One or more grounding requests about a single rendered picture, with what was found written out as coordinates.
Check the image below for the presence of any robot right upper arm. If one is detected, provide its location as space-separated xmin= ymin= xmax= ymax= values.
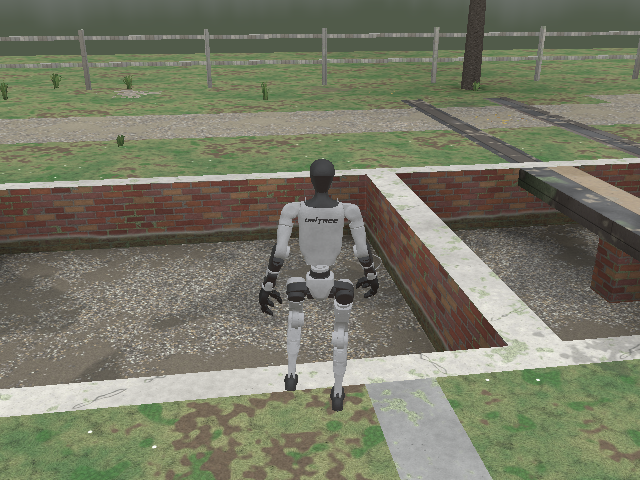
xmin=342 ymin=203 xmax=369 ymax=258

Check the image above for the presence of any robot right shin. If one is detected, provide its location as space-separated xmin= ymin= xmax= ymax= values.
xmin=333 ymin=332 xmax=348 ymax=398

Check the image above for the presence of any left robot forearm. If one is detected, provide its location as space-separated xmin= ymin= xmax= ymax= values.
xmin=262 ymin=243 xmax=284 ymax=291

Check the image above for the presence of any right robot forearm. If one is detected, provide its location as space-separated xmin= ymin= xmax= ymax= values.
xmin=358 ymin=242 xmax=377 ymax=280

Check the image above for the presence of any robot shin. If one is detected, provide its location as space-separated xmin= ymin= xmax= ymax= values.
xmin=333 ymin=332 xmax=348 ymax=398
xmin=287 ymin=311 xmax=301 ymax=379

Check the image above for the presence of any robot left upper arm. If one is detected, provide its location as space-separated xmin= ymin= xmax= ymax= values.
xmin=274 ymin=202 xmax=301 ymax=259

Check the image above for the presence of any robot left shin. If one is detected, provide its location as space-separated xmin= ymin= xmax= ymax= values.
xmin=287 ymin=311 xmax=301 ymax=379

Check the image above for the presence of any robot right hand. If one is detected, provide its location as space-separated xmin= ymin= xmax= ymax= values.
xmin=356 ymin=276 xmax=379 ymax=298

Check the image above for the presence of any robot left hand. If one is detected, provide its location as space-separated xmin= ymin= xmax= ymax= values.
xmin=259 ymin=288 xmax=282 ymax=316

